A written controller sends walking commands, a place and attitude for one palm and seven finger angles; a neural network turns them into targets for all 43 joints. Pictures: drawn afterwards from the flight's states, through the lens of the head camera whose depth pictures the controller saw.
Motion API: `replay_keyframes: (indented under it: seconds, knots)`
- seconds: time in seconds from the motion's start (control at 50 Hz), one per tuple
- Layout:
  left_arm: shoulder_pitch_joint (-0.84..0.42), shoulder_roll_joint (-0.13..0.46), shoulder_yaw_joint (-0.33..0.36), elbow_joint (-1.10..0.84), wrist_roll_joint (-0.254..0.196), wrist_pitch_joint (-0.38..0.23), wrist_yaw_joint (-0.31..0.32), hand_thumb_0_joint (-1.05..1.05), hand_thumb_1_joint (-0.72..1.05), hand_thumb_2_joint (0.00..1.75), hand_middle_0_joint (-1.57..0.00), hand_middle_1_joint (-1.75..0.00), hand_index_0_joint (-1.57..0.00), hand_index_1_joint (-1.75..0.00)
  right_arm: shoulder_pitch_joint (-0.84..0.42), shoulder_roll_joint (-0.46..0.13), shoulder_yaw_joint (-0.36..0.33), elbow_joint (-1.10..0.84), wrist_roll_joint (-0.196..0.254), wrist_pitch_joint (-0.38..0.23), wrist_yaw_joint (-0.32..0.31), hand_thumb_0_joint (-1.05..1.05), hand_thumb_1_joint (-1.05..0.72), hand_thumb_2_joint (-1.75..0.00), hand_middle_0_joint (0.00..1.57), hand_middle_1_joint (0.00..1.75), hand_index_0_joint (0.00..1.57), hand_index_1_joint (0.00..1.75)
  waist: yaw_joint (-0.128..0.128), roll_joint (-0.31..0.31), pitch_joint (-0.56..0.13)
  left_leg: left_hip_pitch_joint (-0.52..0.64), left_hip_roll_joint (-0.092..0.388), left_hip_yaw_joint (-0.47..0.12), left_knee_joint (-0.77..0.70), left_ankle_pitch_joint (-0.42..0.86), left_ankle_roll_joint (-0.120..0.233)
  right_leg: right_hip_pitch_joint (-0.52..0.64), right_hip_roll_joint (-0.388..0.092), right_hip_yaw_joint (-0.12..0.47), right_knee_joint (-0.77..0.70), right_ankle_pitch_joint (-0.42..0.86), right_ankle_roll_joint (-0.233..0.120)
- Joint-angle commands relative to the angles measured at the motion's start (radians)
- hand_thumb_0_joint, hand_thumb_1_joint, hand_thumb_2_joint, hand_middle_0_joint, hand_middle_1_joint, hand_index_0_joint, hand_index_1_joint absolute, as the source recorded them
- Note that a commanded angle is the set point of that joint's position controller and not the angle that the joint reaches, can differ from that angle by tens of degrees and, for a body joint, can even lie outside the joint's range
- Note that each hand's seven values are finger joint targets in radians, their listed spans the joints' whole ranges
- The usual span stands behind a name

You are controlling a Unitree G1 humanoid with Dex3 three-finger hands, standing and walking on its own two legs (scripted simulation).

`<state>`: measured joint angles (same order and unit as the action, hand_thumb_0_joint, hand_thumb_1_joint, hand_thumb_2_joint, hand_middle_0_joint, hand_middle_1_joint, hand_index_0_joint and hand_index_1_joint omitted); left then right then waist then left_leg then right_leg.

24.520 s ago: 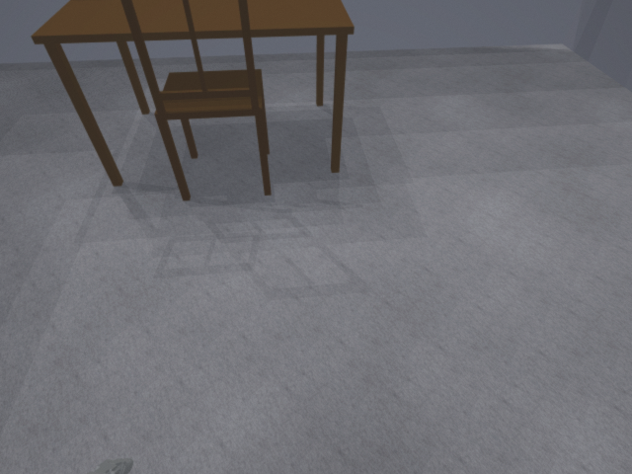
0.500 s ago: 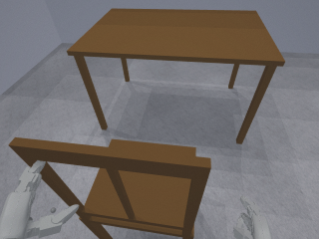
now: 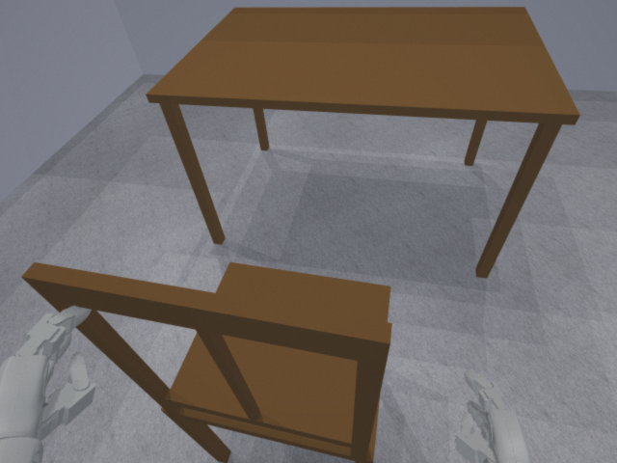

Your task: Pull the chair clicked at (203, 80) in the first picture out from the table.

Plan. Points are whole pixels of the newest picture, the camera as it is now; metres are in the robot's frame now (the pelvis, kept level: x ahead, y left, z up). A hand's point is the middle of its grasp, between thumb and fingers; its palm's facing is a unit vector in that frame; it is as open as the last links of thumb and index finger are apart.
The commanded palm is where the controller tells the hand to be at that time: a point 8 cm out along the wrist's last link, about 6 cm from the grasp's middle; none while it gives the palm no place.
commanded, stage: draw the hand back to the body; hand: left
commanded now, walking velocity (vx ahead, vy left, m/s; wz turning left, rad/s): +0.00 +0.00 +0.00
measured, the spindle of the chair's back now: (234, 378) +0.23 +0.16 -0.05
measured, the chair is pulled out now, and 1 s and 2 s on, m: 0.65 0.69 0.69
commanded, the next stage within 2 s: step back with the hand held close in 0.10 s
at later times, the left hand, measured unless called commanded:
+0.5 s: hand (79, 399) +0.14 +0.27 +0.08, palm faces +0.22 -0.81 -0.55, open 6.9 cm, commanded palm +0.10 +0.31 +0.18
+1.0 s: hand out of the picture +0.08 +0.29 +0.21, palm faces +0.56 -0.70 -0.46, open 7.1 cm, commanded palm +0.02 +0.32 +0.18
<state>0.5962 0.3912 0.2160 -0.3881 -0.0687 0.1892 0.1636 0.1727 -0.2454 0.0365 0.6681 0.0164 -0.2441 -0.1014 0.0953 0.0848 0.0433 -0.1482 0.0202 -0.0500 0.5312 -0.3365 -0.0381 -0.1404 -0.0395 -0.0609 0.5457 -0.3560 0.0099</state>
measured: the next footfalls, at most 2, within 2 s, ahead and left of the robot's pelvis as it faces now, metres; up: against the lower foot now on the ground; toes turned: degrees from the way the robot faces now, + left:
right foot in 1.36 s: -0.18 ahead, -0.11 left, +0.00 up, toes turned -4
left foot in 1.60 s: -0.20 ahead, +0.12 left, +0.00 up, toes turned +0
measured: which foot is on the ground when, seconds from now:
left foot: down 0.00-1.00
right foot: down 0.00-1.00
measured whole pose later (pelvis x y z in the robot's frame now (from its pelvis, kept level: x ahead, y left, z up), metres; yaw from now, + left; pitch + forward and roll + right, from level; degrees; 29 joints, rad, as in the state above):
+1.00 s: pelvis -0.12 +0.02 -0.01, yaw -1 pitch -1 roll -1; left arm 0.49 0.45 0.50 -0.54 -0.05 -0.18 0.22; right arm 0.19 -0.23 0.00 0.65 0.02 -0.10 -0.10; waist 0.03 0.05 0.00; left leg -0.43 0.02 -0.03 0.69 -0.34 -0.01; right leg -0.38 -0.04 -0.04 0.58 -0.18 0.02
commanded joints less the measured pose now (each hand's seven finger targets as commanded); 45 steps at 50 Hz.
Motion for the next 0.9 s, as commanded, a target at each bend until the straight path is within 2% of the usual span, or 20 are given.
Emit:
replay_keyframes:
  seconds: [0.0, 0.08, 0.14, 0.16, 0.2, 0.22, 0.24, 0.26, 0.28, 0.32, 0.36, 0.46, 0.54, 0.56, 0.58, 0.66, 0.74, 0.8, 0.84, 0.88]
  knots:
    - [-0.253, 0.263, 0.273, -0.486, 0.021, -0.231, 0.072, 0.00, 0.90, 0.90, -0.20, -0.30, -0.20, -0.30, -0.111, -0.085, -0.036, -0.152, 0.001, -0.063, -0.006, 0.00, -0.90, -0.90, 0.20, 0.30, 0.20, 0.30, -0.026, 0.063, -0.211, 0.080, 0.019, 0.034, -0.034, 0.441, 0.039, 0.043, -0.038, -0.005, -0.049, 0.467, -0.026]
    - [-0.267, 0.258, 0.264, -0.503, 0.027, -0.232, 0.070, 0.00, 0.90, 0.90, -0.20, -0.30, -0.20, -0.30, -0.115, -0.082, -0.033, -0.148, 0.002, -0.066, -0.005, 0.00, -0.90, -0.90, 0.20, 0.30, 0.20, 0.30, -0.022, 0.113, -0.208, 0.077, 0.018, 0.034, -0.036, 0.432, 0.037, 0.041, -0.043, -0.002, -0.052, 0.452, -0.028]
    - [-0.274, 0.266, 0.271, -0.490, 0.025, -0.236, 0.071, 0.00, 0.90, 0.90, -0.20, -0.30, -0.20, -0.30, -0.121, -0.085, -0.037, -0.147, 0.000, -0.065, -0.006, 0.00, -0.90, -0.90, 0.20, 0.30, 0.20, 0.30, -0.023, 0.066, -0.205, 0.074, 0.023, 0.033, -0.039, 0.413, 0.038, 0.038, -0.041, -0.007, -0.056, 0.436, -0.026]
    - [-0.271, 0.280, 0.285, -0.479, 0.026, -0.230, 0.069, 0.00, 0.90, 0.90, -0.20, -0.30, -0.20, -0.30, -0.132, -0.090, -0.039, -0.141, 0.002, -0.068, -0.007, 0.00, -0.90, -0.90, 0.20, 0.30, 0.20, 0.30, -0.021, 0.100, -0.214, 0.072, 0.021, 0.031, -0.042, 0.386, 0.037, 0.041, -0.041, 0.004, -0.060, 0.408, -0.030]
    - [-0.308, 0.256, 0.249, -0.517, 0.023, -0.242, 0.069, 0.00, 0.90, 0.90, -0.20, -0.30, -0.20, -0.30, -0.121, -0.083, -0.030, -0.145, 0.002, -0.070, -0.008, 0.00, -0.90, -0.90, 0.20, 0.30, 0.20, 0.30, -0.028, 0.096, -0.196, 0.070, 0.019, 0.032, -0.043, 0.397, 0.039, 0.035, -0.043, -0.006, -0.059, 0.423, -0.029]
    - [-0.442, 0.386, 0.365, -0.459, -0.009, -0.277, 0.039, 0.00, 0.90, 0.90, -0.20, -0.30, -0.20, -0.30, -0.072, -0.116, -0.062, -0.183, 0.029, -0.004, -0.012, 0.00, -0.90, -0.90, 0.20, 0.30, 0.20, 0.30, -0.057, 0.027, -0.029, 0.016, 0.051, 0.003, -0.036, 0.402, 0.054, -0.058, -0.069, 0.121, -0.139, 0.529, -0.035]
    - [-0.385, 0.305, 0.315, -0.392, -0.003, -0.269, 0.021, 0.00, 0.90, 0.90, -0.20, -0.30, -0.20, -0.30, -0.078, -0.095, -0.060, -0.179, 0.025, 0.028, -0.008, 0.00, -0.90, -0.90, 0.20, 0.30, 0.20, 0.30, -0.069, -0.017, -0.057, 0.022, 0.051, 0.010, -0.030, 0.395, 0.049, -0.021, -0.091, 0.111, -0.145, 0.599, -0.037]
    - [-0.411, 0.336, 0.328, -0.427, -0.002, -0.269, 0.017, 0.00, 0.90, 0.90, -0.20, -0.30, -0.20, -0.30, -0.092, -0.105, -0.063, -0.196, 0.029, 0.039, -0.007, 0.00, -0.90, -0.90, 0.20, 0.30, 0.20, 0.30, -0.067, 0.022, -0.089, 0.035, 0.044, 0.016, -0.039, 0.411, 0.047, -0.003, -0.096, 0.125, -0.136, 0.654, -0.038]
    - [-0.378, 0.292, 0.300, -0.414, -0.004, -0.269, 0.015, 0.00, 0.90, 0.90, -0.20, -0.30, -0.20, -0.30, -0.091, -0.092, -0.059, -0.205, 0.029, 0.053, -0.007, 0.00, -0.90, -0.90, 0.20, 0.30, 0.20, 0.30, -0.070, 0.007, -0.096, 0.039, 0.050, 0.013, -0.036, 0.441, 0.042, 0.018, -0.103, 0.109, -0.125, 0.667, -0.037]
    - [-0.338, 0.281, 0.293, -0.433, -0.001, -0.282, 0.018, 0.00, 0.90, 0.90, -0.20, -0.30, -0.20, -0.30, -0.108, -0.094, -0.060, -0.219, 0.025, 0.075, -0.005, 0.00, -0.90, -0.90, 0.20, 0.30, 0.20, 0.30, -0.063, 0.026, -0.149, 0.049, 0.065, 0.006, -0.049, 0.493, 0.043, 0.051, -0.103, 0.099, -0.107, 0.645, -0.033]
    - [-0.254, 0.296, 0.313, -0.471, -0.002, -0.293, 0.025, 0.00, 0.90, 0.90, -0.20, -0.30, -0.20, -0.30, -0.119, -0.100, -0.066, -0.235, 0.027, 0.091, -0.007, 0.00, -0.90, -0.90, 0.20, 0.30, 0.20, 0.30, -0.053, 0.102, -0.223, 0.082, 0.082, -0.009, -0.075, 0.547, 0.048, 0.070, -0.094, 0.097, -0.082, 0.586, -0.029]
    - [-0.078, 0.328, 0.367, -0.578, -0.006, -0.321, 0.038, 0.00, 0.90, 0.90, -0.20, -0.30, -0.20, -0.30, -0.136, -0.087, -0.077, -0.260, 0.028, 0.120, -0.012, 0.00, -0.90, -0.90, 0.20, 0.30, 0.20, 0.30, -0.042, 0.095, -0.334, 0.038, 0.114, -0.041, -0.076, 0.556, 0.061, 0.117, -0.074, 0.069, -0.036, 0.512, -0.015]
    - [-0.033, 0.343, 0.391, -0.644, -0.009, -0.338, 0.048, 0.00, 0.90, 0.90, -0.20, -0.30, -0.20, -0.30, -0.126, -0.085, -0.079, -0.267, 0.023, 0.116, -0.025, 0.00, -0.90, -0.90, 0.20, 0.30, 0.20, 0.30, -0.040, 0.105, -0.318, -0.058, 0.136, -0.065, -0.085, 0.451, 0.065, 0.098, -0.065, 0.054, -0.012, 0.423, -0.008]
    - [-0.010, 0.364, 0.416, -0.620, -0.008, -0.340, 0.049, 0.00, 0.90, 0.90, -0.20, -0.30, -0.20, -0.30, -0.130, -0.089, -0.086, -0.253, 0.024, 0.111, -0.029, 0.00, -0.90, -0.90, 0.20, 0.30, 0.20, 0.30, -0.039, 0.153, -0.311, -0.081, 0.136, -0.063, -0.095, 0.407, 0.070, 0.092, -0.062, 0.062, -0.007, 0.385, -0.006]
    - [-0.003, 0.346, 0.407, -0.628, -0.010, -0.343, 0.050, 0.00, 0.90, 0.90, -0.20, -0.30, -0.20, -0.30, -0.114, -0.083, -0.080, -0.257, 0.022, 0.108, -0.028, 0.00, -0.90, -0.90, 0.20, 0.30, 0.20, 0.30, -0.040, 0.163, -0.295, -0.110, 0.139, -0.072, -0.099, 0.364, 0.069, 0.086, -0.059, 0.056, -0.004, 0.345, -0.007]
    - [-0.035, 0.373, 0.441, -0.594, -0.007, -0.363, 0.054, 0.00, 0.90, 0.90, -0.20, -0.30, -0.20, -0.30, -0.099, -0.093, -0.085, -0.228, 0.018, 0.083, -0.043, 0.00, -0.90, -0.90, 0.20, 0.30, 0.20, 0.30, -0.049, 0.176, -0.237, -0.253, 0.142, -0.087, -0.131, 0.128, 0.075, 0.094, -0.046, 0.072, 0.017, 0.276, -0.002]
    - [-0.091, 0.379, 0.452, -0.592, 0.002, -0.394, 0.059, 0.00, 0.90, 0.90, -0.20, -0.30, -0.20, -0.30, -0.059, -0.094, -0.079, -0.222, 0.005, 0.058, -0.047, 0.00, -0.90, -0.90, 0.20, 0.30, 0.20, 0.30, -0.059, 0.097, -0.195, -0.351, 0.102, -0.088, -0.107, -0.140, 0.068, 0.066, -0.064, 0.127, -0.034, 0.170, -0.011]
    - [-0.128, 0.377, 0.448, -0.572, 0.005, -0.419, 0.065, 0.00, 0.90, 0.90, -0.20, -0.30, -0.20, -0.30, -0.038, -0.100, -0.076, -0.201, -0.003, 0.044, -0.046, 0.00, -0.90, -0.90, 0.20, 0.30, 0.20, 0.30, -0.071, 0.027, -0.159, -0.262, 0.048, -0.064, -0.007, -0.227, 0.049, -0.125, -0.114, 0.207, -0.160, -0.070, -0.046]
    - [-0.113, 0.312, 0.421, -0.443, 0.011, -0.417, 0.074, 0.00, 0.90, 0.90, -0.20, -0.30, -0.20, -0.30, -0.039, -0.098, -0.076, -0.170, -0.011, 0.049, -0.039, 0.00, -0.90, -0.90, 0.20, 0.30, 0.20, 0.30, -0.079, -0.061, -0.139, -0.141, 0.022, -0.033, 0.117, -0.165, 0.031, -0.294, -0.160, 0.227, -0.237, -0.192, -0.075]
    - [-0.042, 0.213, 0.372, -0.247, 0.016, -0.391, 0.069, 0.00, 0.90, 0.90, -0.20, -0.30, -0.20, -0.30, -0.038, -0.093, -0.076, -0.147, -0.008, 0.073, -0.024, 0.00, -0.90, -0.90, 0.20, 0.30, 0.20, 0.30, -0.089, -0.113, -0.136, -0.080, 0.025, -0.015, 0.164, -0.121, 0.029, -0.370, -0.167, 0.198, -0.241, -0.185, -0.082]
